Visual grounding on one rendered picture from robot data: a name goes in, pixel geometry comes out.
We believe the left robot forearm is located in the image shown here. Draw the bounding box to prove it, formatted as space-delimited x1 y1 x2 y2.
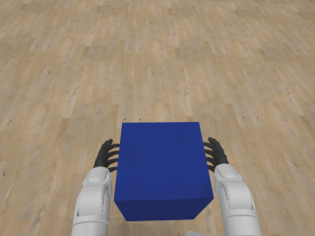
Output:
71 166 112 236

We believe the left robot hand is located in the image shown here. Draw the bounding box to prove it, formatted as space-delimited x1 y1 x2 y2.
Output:
94 139 120 172

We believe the right robot hand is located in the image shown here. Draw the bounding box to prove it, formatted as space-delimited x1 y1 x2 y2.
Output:
203 137 229 173

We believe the carton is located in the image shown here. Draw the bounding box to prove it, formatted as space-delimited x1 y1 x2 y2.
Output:
113 122 214 221

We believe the right robot forearm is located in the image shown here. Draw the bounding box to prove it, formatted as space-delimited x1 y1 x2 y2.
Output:
214 163 263 236

